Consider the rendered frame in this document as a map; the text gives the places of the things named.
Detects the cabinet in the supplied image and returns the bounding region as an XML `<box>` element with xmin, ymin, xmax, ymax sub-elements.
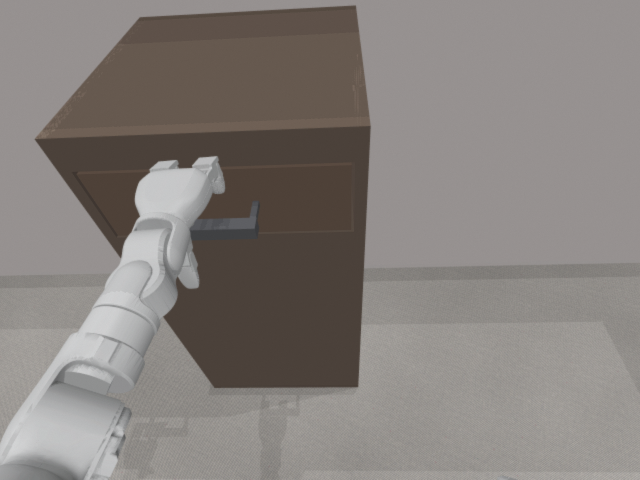
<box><xmin>35</xmin><ymin>5</ymin><xmax>371</xmax><ymax>388</ymax></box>

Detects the robot left upper arm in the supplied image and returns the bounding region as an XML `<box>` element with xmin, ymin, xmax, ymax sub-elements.
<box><xmin>0</xmin><ymin>381</ymin><xmax>132</xmax><ymax>480</ymax></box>

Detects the drawer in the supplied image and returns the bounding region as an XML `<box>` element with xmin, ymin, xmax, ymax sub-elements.
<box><xmin>76</xmin><ymin>162</ymin><xmax>352</xmax><ymax>236</ymax></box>

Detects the robot left forearm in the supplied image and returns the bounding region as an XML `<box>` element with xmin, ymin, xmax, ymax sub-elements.
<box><xmin>0</xmin><ymin>212</ymin><xmax>191</xmax><ymax>465</ymax></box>

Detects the left robot hand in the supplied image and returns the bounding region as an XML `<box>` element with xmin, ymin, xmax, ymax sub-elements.
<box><xmin>135</xmin><ymin>156</ymin><xmax>225</xmax><ymax>289</ymax></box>

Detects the handle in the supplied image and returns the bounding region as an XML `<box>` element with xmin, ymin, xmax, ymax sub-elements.
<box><xmin>189</xmin><ymin>201</ymin><xmax>260</xmax><ymax>241</ymax></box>

